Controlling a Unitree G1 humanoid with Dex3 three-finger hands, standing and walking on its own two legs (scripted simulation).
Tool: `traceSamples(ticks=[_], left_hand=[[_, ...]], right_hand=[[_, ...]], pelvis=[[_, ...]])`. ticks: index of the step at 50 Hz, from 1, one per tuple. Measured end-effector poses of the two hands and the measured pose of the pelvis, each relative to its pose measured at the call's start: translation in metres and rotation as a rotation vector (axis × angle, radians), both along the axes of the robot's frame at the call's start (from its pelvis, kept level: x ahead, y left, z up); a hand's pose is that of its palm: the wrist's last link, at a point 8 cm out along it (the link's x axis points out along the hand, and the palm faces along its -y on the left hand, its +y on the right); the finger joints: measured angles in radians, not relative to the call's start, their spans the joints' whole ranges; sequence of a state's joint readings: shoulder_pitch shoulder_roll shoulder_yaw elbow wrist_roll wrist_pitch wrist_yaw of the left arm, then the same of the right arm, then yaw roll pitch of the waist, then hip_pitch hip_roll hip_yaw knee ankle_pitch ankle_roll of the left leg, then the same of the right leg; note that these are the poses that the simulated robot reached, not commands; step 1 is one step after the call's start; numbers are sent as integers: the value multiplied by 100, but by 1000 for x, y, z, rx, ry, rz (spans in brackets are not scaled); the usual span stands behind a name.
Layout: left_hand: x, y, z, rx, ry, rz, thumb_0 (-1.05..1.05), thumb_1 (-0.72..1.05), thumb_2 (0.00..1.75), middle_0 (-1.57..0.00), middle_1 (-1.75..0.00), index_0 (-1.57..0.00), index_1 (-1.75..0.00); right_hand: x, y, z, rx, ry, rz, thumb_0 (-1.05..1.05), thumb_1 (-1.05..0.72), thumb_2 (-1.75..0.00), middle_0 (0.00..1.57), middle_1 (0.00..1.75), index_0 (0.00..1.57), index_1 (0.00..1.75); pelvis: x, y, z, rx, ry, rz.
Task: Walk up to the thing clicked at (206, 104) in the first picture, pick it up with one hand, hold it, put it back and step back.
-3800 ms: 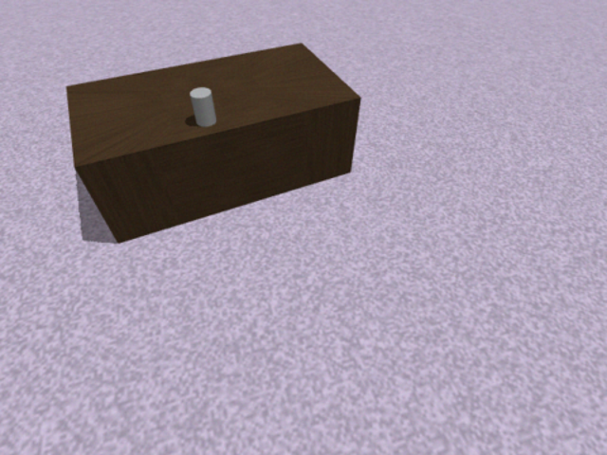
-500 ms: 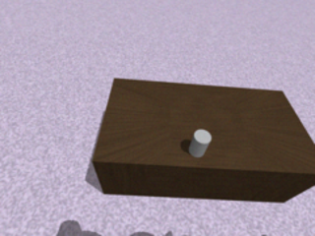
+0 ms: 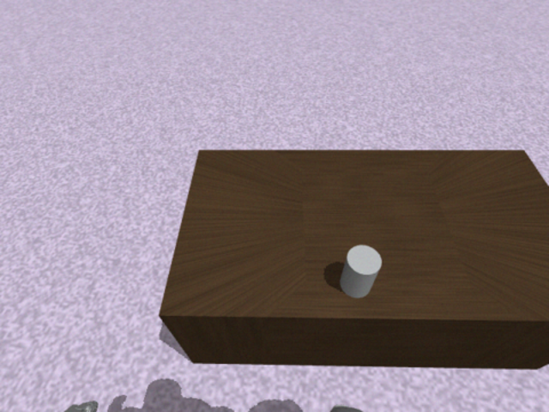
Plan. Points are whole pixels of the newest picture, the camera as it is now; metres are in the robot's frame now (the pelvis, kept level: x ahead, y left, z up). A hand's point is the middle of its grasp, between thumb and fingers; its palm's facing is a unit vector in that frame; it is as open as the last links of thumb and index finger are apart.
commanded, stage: walk up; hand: right
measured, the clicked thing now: (359, 272) +0.47 -0.20 -0.27
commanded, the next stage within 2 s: stand in 1.32 s
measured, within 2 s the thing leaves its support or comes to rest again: neither
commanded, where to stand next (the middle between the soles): +0.07 +0.02 m, yaw -1 degrees
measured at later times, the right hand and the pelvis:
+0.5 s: hand (438, 411) +0.16 -0.24 -0.12, palm faces -0.05 +0.94 -0.34, open 7.4 cm; pelvis +0.04 +0.01 +0.03, yaw +1 degrees
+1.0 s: hand out of the picture +0.12 -0.25 -0.13, palm faces -0.04 +0.95 -0.31, open 7.4 cm; pelvis +0.04 +0.00 +0.03, yaw +1 degrees
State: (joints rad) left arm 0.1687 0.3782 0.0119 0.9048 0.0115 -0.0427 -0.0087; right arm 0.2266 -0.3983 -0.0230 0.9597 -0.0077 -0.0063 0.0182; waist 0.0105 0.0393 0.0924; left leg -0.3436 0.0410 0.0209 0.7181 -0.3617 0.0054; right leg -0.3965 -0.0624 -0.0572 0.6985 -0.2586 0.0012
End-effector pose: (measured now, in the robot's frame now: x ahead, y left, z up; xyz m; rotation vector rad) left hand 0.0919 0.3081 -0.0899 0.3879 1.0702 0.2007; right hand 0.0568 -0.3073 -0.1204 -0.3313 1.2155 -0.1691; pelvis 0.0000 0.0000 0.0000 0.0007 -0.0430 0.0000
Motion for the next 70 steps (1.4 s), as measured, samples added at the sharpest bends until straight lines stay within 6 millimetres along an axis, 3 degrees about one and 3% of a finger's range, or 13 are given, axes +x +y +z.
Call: traceSamples(ticks=[8, 22, 29, 35, 53, 70], left_hand=[[11, 8, -12, -57, 50, 44, 0, 91, 90, -21, -30, -20, -30], [9, 9, -4, -65, 126, 103, 1, 91, 90, -20, -30, -20, -30], [10, 6, 4, -60, 123, 119, 0, 91, 90, -20, -30, -20, -30], [11, 2, 8, -56, 124, 120, 0, 91, 90, -20, -30, -20, -30], [21, -9, 8, -58, 140, 106, 0, 91, 90, -20, -30, -20, -30], [41, -13, 7, -71, 104, 85, 0, 91, 90, -20, -30, -20, -30]], right_hand=[[9, 14, 16, -19, 36, -10, 1, -90, -90, 20, 30, 20, 30], [83, 24, 35, -5, -54, 21, 1, -90, -90, 20, 30, 20, 30], [103, 25, 38, 14, -81, 30, 0, -90, -90, 20, 30, 20, 30], [99, 24, 35, 26, -65, 20, 0, -90, -90, 20, 30, 20, 30], [51, 11, 25, 22, 63, -35, 1, -90, -90, 20, 30, 20, 30], [63, 11, 30, 13, 23, -25, 0, -90, -90, 20, 30, 20, 30]], pelvis=[[17, 11, 9, -7, 3, 3], [34, 12, 26, -3, -2, 12], [38, 10, 30, 1, -6, 18], [39, 7, 32, 2, -6, 18], [44, 0, 33, 1, 5, 16], [49, -1, 33, 2, 5, 13]])
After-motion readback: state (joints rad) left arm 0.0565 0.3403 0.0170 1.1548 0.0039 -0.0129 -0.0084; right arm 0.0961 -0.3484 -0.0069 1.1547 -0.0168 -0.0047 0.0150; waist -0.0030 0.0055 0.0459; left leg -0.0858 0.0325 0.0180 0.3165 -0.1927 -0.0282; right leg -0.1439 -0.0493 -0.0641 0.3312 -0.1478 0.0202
